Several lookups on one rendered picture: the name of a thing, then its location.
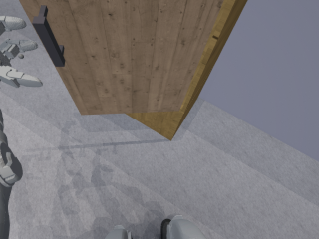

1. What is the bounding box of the robot left thigh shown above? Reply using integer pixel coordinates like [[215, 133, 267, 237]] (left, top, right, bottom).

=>
[[105, 229, 132, 239]]

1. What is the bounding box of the robot thigh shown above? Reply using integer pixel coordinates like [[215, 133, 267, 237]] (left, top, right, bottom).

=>
[[105, 229, 132, 239], [166, 219, 207, 239]]

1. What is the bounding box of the cupboard door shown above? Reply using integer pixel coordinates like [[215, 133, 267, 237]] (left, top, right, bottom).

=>
[[19, 0, 224, 116]]

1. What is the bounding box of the handle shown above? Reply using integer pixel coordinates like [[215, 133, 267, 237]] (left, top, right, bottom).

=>
[[32, 5, 66, 67]]

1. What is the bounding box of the robot left hand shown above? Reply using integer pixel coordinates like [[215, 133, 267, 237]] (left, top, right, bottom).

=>
[[0, 16, 43, 88]]

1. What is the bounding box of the robot left upper arm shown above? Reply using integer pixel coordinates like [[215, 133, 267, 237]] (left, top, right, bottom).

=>
[[0, 141, 23, 239]]

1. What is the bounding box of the robot right thigh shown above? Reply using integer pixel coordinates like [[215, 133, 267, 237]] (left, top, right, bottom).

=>
[[166, 219, 207, 239]]

